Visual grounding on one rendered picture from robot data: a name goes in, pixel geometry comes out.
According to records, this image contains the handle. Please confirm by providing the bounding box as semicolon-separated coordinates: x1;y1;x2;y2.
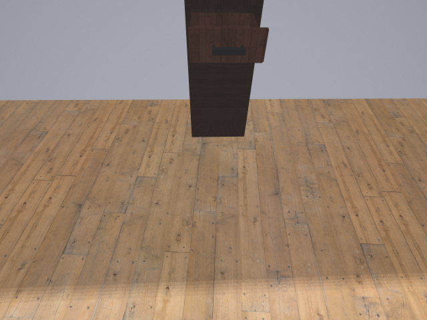
212;45;246;55

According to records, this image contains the cabinet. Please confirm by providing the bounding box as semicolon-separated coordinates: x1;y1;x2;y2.
184;0;264;137

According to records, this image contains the drawer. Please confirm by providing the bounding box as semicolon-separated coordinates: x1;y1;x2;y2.
188;13;269;63

